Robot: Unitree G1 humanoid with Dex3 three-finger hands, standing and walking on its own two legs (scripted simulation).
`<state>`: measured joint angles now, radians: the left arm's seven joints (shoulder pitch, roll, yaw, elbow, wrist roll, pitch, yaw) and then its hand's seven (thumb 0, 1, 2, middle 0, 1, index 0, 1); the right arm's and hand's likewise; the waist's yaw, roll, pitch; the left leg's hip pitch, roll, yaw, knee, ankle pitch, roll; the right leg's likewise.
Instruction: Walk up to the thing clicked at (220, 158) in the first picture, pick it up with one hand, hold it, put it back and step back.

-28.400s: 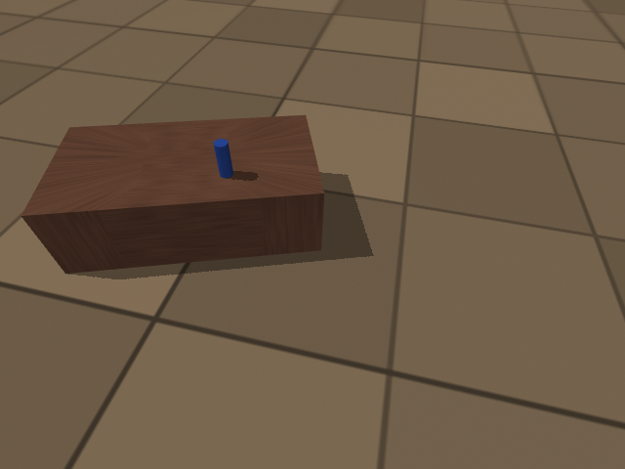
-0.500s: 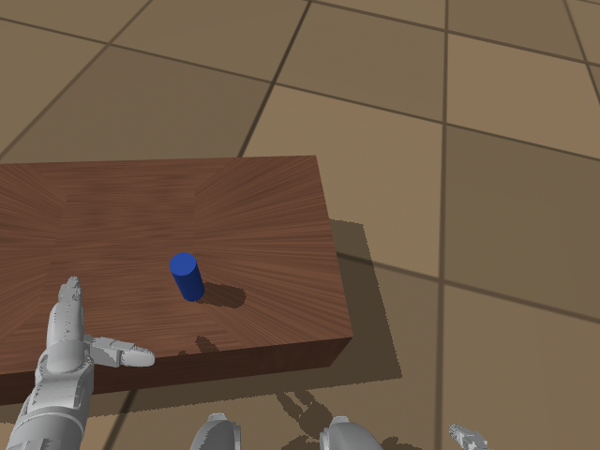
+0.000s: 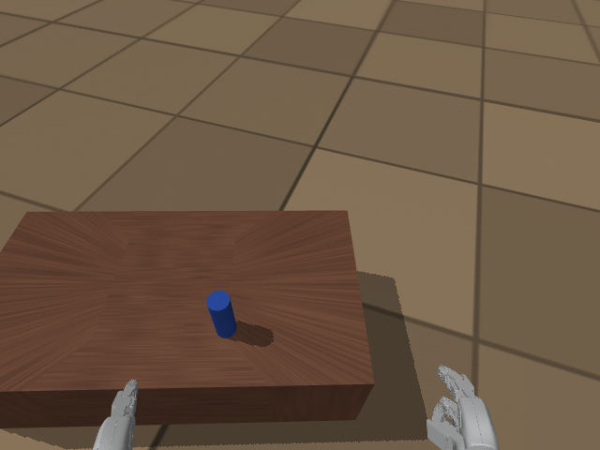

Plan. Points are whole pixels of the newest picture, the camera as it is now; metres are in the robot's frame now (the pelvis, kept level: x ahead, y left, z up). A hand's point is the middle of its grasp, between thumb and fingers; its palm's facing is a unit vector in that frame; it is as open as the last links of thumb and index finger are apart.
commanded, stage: home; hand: left
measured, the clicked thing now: (222, 315) +0.49 +0.18 -0.33
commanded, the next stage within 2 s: stand in 1.80 s
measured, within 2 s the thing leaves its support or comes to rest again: neither
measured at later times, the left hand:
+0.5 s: hand out of the picture +0.12 +0.21 -0.10, palm faces -0.04 -0.93 -0.36, open 17.6 cm
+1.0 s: hand out of the picture +0.03 +0.25 -0.11, palm faces -0.02 -0.93 -0.38, open 17.7 cm
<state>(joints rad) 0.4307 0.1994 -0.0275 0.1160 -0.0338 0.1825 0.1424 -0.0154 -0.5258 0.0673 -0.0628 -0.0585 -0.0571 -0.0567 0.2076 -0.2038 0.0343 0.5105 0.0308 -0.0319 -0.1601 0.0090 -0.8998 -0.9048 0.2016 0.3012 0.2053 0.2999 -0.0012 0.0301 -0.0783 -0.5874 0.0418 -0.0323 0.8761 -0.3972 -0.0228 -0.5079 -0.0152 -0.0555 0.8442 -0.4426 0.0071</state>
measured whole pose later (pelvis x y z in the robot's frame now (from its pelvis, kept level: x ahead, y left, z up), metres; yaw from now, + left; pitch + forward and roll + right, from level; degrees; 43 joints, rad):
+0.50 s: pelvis +0.00 -0.01 +0.02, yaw +0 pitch -1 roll +0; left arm 0.27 0.29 -0.02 0.68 0.05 0.03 0.03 -0.01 -0.58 0.03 -0.06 -0.05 -0.05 -0.05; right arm 0.24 -0.29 -0.03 0.82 -0.05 0.02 -0.02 0.01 -0.90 -0.90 0.20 0.30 0.21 0.30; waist -0.01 0.03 -0.02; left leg -0.36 0.03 -0.01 0.70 -0.32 -0.03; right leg -0.31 -0.03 -0.04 0.71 -0.39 0.00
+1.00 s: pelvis -0.02 +0.00 +0.04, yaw +0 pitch -5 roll +0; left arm 0.20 0.31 -0.02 1.08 0.03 0.01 0.03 -0.01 -0.58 0.03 -0.06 -0.05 -0.05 -0.05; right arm 0.19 -0.32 -0.01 1.05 -0.02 0.02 -0.01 0.01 -0.90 -0.90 0.20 0.30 0.20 0.30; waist 0.00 0.04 0.04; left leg -0.17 0.02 -0.01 0.41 -0.16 -0.02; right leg -0.11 -0.03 -0.04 0.41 -0.22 0.02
